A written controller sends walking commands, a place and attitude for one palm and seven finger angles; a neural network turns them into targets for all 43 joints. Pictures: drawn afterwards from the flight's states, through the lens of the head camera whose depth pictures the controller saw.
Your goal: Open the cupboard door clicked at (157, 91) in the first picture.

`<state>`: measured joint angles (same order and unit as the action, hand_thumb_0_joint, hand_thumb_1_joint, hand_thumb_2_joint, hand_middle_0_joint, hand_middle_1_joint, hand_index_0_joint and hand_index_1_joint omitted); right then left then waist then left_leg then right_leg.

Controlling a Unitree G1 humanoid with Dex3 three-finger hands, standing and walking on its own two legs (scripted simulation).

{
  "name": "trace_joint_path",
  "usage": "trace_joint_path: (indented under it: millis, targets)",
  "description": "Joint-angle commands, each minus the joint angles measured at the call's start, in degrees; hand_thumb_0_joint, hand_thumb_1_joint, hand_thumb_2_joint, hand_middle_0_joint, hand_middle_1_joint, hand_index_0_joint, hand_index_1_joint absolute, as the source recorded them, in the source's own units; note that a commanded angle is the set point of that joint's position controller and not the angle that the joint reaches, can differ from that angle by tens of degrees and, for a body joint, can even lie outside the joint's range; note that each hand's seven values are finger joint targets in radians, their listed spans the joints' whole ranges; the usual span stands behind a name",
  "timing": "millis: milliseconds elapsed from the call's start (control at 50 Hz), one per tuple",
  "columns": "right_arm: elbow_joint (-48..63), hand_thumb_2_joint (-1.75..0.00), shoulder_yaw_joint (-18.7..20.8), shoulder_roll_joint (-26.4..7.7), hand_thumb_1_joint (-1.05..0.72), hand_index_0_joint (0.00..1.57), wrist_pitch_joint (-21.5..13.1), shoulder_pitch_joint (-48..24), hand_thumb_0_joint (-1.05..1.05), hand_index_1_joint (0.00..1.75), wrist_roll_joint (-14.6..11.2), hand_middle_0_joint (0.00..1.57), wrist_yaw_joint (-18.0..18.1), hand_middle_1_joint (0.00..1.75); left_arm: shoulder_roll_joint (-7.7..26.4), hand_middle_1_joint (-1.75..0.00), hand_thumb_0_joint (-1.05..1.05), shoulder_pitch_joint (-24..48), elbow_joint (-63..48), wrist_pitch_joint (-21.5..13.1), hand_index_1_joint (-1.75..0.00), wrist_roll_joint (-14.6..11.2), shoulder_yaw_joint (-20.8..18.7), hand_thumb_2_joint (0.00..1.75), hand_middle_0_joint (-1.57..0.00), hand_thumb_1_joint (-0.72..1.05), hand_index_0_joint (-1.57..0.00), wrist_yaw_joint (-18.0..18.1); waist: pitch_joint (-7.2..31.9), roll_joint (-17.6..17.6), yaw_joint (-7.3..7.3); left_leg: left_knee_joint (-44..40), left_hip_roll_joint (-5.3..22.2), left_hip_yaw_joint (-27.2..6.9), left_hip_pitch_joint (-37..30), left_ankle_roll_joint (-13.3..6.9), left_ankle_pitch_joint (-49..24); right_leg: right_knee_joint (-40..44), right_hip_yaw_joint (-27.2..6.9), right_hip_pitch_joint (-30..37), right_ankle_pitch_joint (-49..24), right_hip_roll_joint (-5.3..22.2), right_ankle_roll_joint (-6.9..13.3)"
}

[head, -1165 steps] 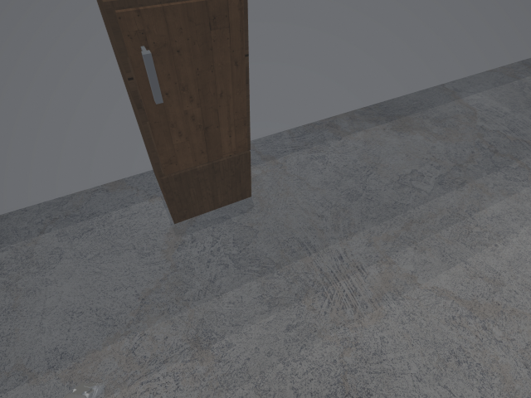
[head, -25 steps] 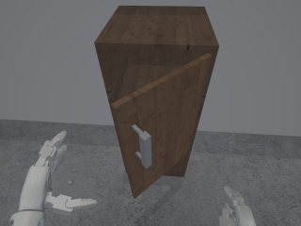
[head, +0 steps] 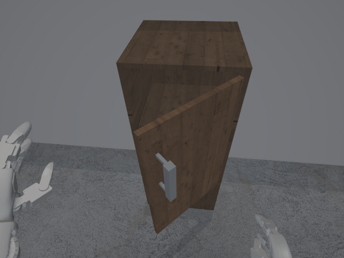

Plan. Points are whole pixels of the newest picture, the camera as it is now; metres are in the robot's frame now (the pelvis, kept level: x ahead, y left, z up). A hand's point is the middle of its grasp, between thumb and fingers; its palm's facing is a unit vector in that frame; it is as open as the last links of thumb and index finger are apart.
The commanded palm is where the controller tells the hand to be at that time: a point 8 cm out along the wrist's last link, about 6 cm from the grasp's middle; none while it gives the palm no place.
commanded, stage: draw the hand back to the body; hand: left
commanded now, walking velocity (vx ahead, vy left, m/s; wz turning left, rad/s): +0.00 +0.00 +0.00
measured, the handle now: (165, 177) +0.33 +0.07 -0.01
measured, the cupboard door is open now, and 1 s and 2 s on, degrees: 45 45 45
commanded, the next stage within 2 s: step back with the hand held close in 0.38 s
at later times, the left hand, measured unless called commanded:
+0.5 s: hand (45, 188) +0.18 +0.25 +0.16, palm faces +0.46 -0.80 -0.40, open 7.4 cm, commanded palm +0.13 +0.29 +0.17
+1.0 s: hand (20, 210) +0.14 +0.27 +0.15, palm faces +0.38 -0.77 -0.51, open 7.4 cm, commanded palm +0.08 +0.31 +0.17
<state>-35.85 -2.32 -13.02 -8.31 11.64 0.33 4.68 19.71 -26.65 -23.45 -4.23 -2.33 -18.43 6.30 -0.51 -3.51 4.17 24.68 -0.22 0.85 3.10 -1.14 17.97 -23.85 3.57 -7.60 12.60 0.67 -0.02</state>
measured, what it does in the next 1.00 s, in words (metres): shifts its weight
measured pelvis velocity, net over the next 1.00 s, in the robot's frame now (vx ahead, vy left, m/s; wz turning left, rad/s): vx -0.07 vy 0.01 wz -0.03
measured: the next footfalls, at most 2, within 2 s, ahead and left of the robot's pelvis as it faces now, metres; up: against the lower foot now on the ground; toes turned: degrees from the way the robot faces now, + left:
right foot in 1.66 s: -0.17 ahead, -0.10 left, +0.00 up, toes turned +1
left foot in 1.96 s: -0.15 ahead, +0.09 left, +0.00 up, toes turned -1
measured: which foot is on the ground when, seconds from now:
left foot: down 0.00-1.00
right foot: down 0.00-1.00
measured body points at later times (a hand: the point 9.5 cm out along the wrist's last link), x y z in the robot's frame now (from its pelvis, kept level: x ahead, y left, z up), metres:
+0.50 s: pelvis -0.01 -0.01 +0.00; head -0.03 -0.03 +0.45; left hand +0.15 +0.29 +0.18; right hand +0.17 -0.23 -0.08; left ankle -0.05 +0.10 -0.74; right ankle +0.01 -0.12 -0.74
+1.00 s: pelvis -0.07 +0.01 -0.01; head -0.05 +0.02 +0.44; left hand +0.11 +0.31 +0.18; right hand +0.10 -0.24 -0.08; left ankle -0.05 +0.10 -0.74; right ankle +0.01 -0.12 -0.74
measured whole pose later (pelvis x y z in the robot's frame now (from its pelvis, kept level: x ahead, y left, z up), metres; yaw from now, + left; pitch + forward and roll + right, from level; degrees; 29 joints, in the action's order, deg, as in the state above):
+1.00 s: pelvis -0.07 +0.01 -0.01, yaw -2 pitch +0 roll +0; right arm -31.9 0.3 -13.3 -2.3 11.1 -0.4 5.4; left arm 23.6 -31.3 -27.3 -10.1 -0.7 -24.1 8.0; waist -1.8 0.5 0.2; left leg 29.7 -1.3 3.1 15.3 -2.6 14.2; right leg -26.2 1.4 -19.2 6.7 1.7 -0.9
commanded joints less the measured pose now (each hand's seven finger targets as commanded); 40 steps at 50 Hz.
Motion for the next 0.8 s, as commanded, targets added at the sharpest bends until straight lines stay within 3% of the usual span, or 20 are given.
trace_joint_path:
  millis: [0, 80, 120, 220, 320, 380, 420, 460, 480, 500, 520, 540, 560, 600, 660, 680, 780]
  targets:
    - [8.33, -0.90, 2.56, -5.56, -0.90, 0.20, -2.64, -6.92, 0.00, 0.30, 0.16, 0.20, 0.10, 0.30, 9.41, -0.30, 0.00, 4.72, -10.42, -3.93, -0.30, -0.34, -7.46, 0.90, -0.20, 0.90, -0.20, 1.11, 2.53, -0.75, -0.01, -4.58, 1.93, -1.15, 4.51, 1.17, -22.38, 2.43, -1.25, 5.99, -12.88, -0.02, 1.32]
    - [8.28, -0.90, 3.03, -6.05, -0.90, 0.20, -1.97, -7.41, 0.00, 0.30, 0.02, 0.20, -0.04, 0.30, 8.31, -0.30, 0.00, 5.20, -8.50, -3.87, -0.30, -0.37, -5.76, 0.90, -0.20, 0.90, -0.20, 0.64, 1.27, 1.40, -0.19, -5.29, 1.90, -0.90, 4.60, 0.48, -18.47, 3.59, -1.31, 5.42, -10.67, -0.09, 1.25]
    - [8.52, -0.90, 3.10, -5.95, -0.90, 0.20, -1.94, -7.49, 0.00, 0.30, 0.12, 0.20, -0.08, 0.30, 9.32, -0.30, 0.00, 5.58, -10.54, -4.21, -0.30, -0.30, -6.63, 0.90, -0.20, 0.90, -0.20, 0.82, 3.60, -0.32, 0.07, -5.24, 1.58, -0.67, 3.79, 0.30, -18.89, 3.42, -1.71, 6.61, -11.61, 0.06, 1.22]
    - [8.30, -0.90, 3.11, -5.51, -0.90, 0.20, -2.33, -7.83, 0.00, 0.30, 0.27, 0.20, 0.17, 0.30, 10.72, -0.30, 0.00, 5.44, -11.97, -4.56, -0.30, -0.20, -7.86, 0.90, -0.20, 0.90, -0.20, 1.11, 5.01, 0.15, 0.29, -5.06, 1.41, -0.53, 3.11, 0.25, -19.30, 3.64, -1.98, 7.43, -12.74, 0.01, 1.20]
    - [7.80, -0.90, 3.04, -5.30, -0.90, 0.20, -2.65, -8.07, 0.00, 0.30, 0.17, 0.20, 0.25, 0.30, 10.39, -0.30, 0.00, 6.11, -11.37, -4.64, -0.30, -0.03, -7.48, 0.90, -0.20, 0.90, -0.20, 1.18, 2.39, -1.83, 0.06, -5.37, 1.26, -0.20, 3.38, 0.29, -17.33, 4.63, -2.19, 6.09, -11.14, -0.08, 1.28]
    - [7.63, -0.90, 3.17, -5.43, -0.90, 0.20, -2.71, -8.33, 0.00, 0.30, 0.09, 0.20, 0.24, 0.30, 9.95, -0.30, 0.00, 5.81, -9.56, -4.65, -0.30, -0.21, -7.20, 0.90, -0.20, 0.90, -0.20, 1.01, 1.28, 1.03, 0.15, -5.77, 1.36, -0.42, 3.97, 0.13, -15.43, 5.40, -2.17, 5.82, -9.28, -0.25, 1.23]
    - [7.69, -0.90, 3.12, -5.30, -0.90, 0.20, -2.53, -8.44, 0.00, 0.30, 0.06, 0.20, 0.19, 0.30, 9.51, -0.30, 0.00, 5.71, -9.13, -4.74, -0.30, -0.40, -6.91, 0.90, -0.20, 0.90, -0.20, 0.90, 0.82, 1.17, 0.10, -6.13, 1.35, -0.40, 4.05, -0.04, -13.79, 5.74, -2.26, 5.44, -7.70, -0.24, 1.07]
    - [7.55, -0.90, 3.23, -5.24, -0.90, 0.20, -2.70, -8.42, 0.00, 0.30, 0.10, 0.20, 0.18, 0.30, 9.66, -0.30, 0.00, 5.77, -9.34, -5.03, -0.30, -0.36, -7.06, 0.90, -0.20, 0.90, -0.20, 0.93, 1.40, 0.84, 0.11, -5.94, 1.21, -0.19, 3.66, -0.18, -13.46, 6.10, -2.58, 5.54, -7.57, -0.16, 1.03]
    - [7.40, -0.90, 3.18, -5.49, -0.90, 0.20, -2.90, -8.84, 0.00, 0.30, 0.09, 0.20, 0.30, 0.30, 11.47, -0.30, 0.00, 9.94, -11.83, -5.35, -0.30, -0.20, -7.96, 0.90, -0.20, 0.90, -0.20, 1.17, 2.88, -1.33, -0.01, -5.95, 1.00, -0.24, 3.09, -0.11, -13.74, 6.03, -2.75, 6.29, -8.04, -0.01, 1.21]
    - [9.46, -0.90, 3.19, -6.70, -0.90, 0.20, -1.55, -7.42, 0.00, 0.30, -0.55, 0.20, 0.46, 0.30, 16.77, -0.30, 0.00, 12.59, -12.32, -7.25, -0.30, 0.09, -14.02, 0.90, -0.20, 0.90, -0.20, 1.66, -2.14, 1.94, -3.08, -3.69, 2.08, -1.35, 7.52, -0.80, -9.25, 8.91, -8.45, -0.68, -9.93, 2.46, 1.11]
    - [8.62, -0.90, 3.47, -5.97, -0.90, 0.20, -0.46, -7.02, 0.00, 0.30, -0.18, 0.20, 0.42, 0.30, 12.49, -0.30, 0.00, 6.10, -7.14, -7.13, -0.30, 0.17, -11.19, 0.90, -0.20, 0.90, -0.20, 1.11, -0.76, 5.47, -3.21, -2.12, 1.69, -1.77, 6.88, -0.92, -8.27, 9.74, -8.55, -1.45, -8.71, 3.71, 1.24]
    - [9.08, -0.90, 3.66, -6.39, -0.90, 0.20, 0.27, -7.12, 0.00, 0.30, 0.03, 0.20, 0.20, 0.30, 11.23, -0.30, 0.00, 3.54, -7.37, -7.20, -0.30, 0.45, -9.83, 0.90, -0.20, 0.90, -0.20, 0.85, 0.55, 6.04, -3.31, -1.22, 1.54, -1.32, 6.45, -0.85, -8.97, 9.82, -8.80, -2.04, -9.14, 4.24, 1.39]
    - [9.40, -0.90, 3.77, -6.57, -0.90, 0.20, 0.70, -7.39, 0.00, 0.30, 0.10, 0.20, 0.12, 0.30, 10.78, -0.30, 0.00, 2.83, -9.06, -7.53, -0.30, 0.52, -9.04, 0.90, -0.20, 0.90, -0.20, 0.77, 1.88, 3.97, -3.52, -0.84, 1.65, -1.07, 6.44, -0.76, -10.03, 9.23, -8.66, -2.06, -10.49, 4.71, 1.53]
    - [9.84, -0.90, 3.89, -6.68, -0.90, 0.20, 1.22, -7.27, 0.00, 0.30, 0.15, 0.20, 0.32, 0.30, 11.06, -0.30, 0.00, 0.82, -10.59, -8.07, -0.30, 0.55, -9.33, 0.90, -0.20, 0.90, -0.20, 1.11, 5.22, 1.26, -3.45, -1.71, 2.13, -1.48, 6.78, -0.44, -12.94, 6.57, -7.42, 0.12, -14.25, 4.61, 1.53]
    - [10.81, -0.90, 4.46, -6.98, -0.90, 0.20, 2.16, -7.02, 0.00, 0.30, -0.04, 0.20, 0.56, 0.30, 12.31, -0.30, 0.00, -1.86, -12.37, -8.20, -0.30, 0.48, -10.67, 0.90, -0.20, 0.90, -0.20, 1.73, 8.86, 1.64, -3.43, -1.61, 2.82, -1.72, 7.60, -0.24, -17.87, 3.59, -6.55, 2.10, -19.48, 4.00, 1.06]
    - [10.96, -0.90, 4.50, -7.00, -0.90, 0.20, 2.46, -7.50, 0.00, 0.30, 0.02, 0.20, 0.77, 0.30, 13.20, -0.30, 0.00, -2.11, -12.88, -8.17, -0.30, 0.47, -11.56, 0.90, -0.20, 0.90, -0.20, 1.97, 9.09, 0.24, -3.25, -1.95, 2.98, -2.02, 8.40, -0.06, -19.14, 2.63, -5.99, 2.63, -20.51, 3.99, 1.11]
    - [12.22, -0.90, 5.14, -6.76, -0.90, 0.20, 3.48, -7.58, 0.00, 0.30, -0.34, 0.20, 1.05, 0.30, 14.51, -0.30, 0.00, -4.16, -14.04, -8.34, -0.30, 0.36, -13.52, 0.90, -0.20, 0.90, -0.20, 2.62, 9.75, 1.60, -3.07, -1.97, 3.52, -2.86, 12.12, -0.06, -19.27, -0.36, -5.91, 3.27, -21.69, 3.52, 0.86]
